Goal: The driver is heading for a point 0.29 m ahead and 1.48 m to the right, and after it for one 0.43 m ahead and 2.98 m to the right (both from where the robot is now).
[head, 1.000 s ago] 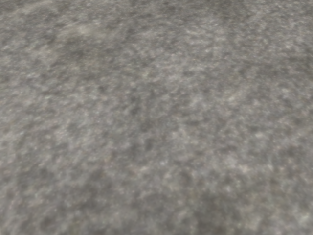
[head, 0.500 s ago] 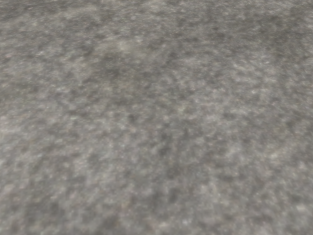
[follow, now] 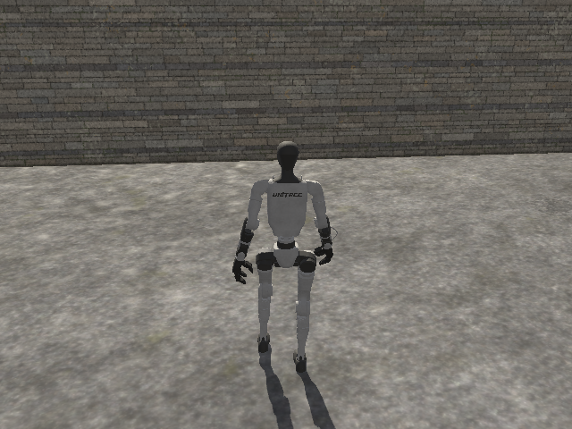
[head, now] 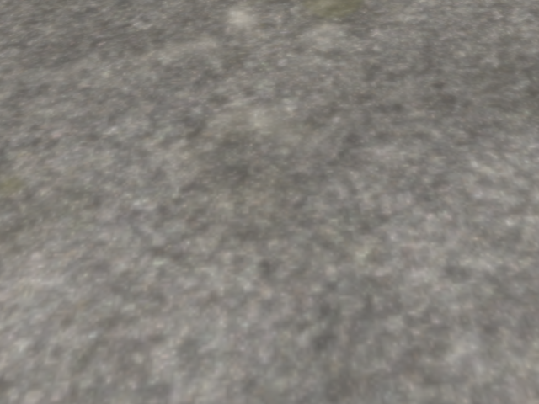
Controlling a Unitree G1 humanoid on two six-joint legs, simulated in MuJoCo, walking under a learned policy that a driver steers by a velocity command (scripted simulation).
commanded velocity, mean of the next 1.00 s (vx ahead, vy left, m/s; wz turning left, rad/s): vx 0.05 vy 0.00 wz -0.53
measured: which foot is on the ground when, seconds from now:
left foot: up 0.00-0.10, down 0.12-0.56, up 0.58-1.00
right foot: down 0.00-0.12, up 0.14-0.54, down 0.56-1.00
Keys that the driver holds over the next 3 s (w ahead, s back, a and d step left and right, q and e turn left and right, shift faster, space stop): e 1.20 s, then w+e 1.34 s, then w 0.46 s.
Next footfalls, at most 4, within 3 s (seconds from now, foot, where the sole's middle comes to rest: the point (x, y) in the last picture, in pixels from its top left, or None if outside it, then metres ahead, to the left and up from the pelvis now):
0.12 left None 0.17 0.10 -0.78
0.56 right None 0.03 -0.09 -0.78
1.06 left None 0.13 0.08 -0.78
1.56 right None -0.01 -0.12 -0.78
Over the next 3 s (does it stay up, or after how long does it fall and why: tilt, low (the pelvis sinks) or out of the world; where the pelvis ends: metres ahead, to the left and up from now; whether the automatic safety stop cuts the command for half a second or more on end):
stays up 0.18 -0.78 -0.01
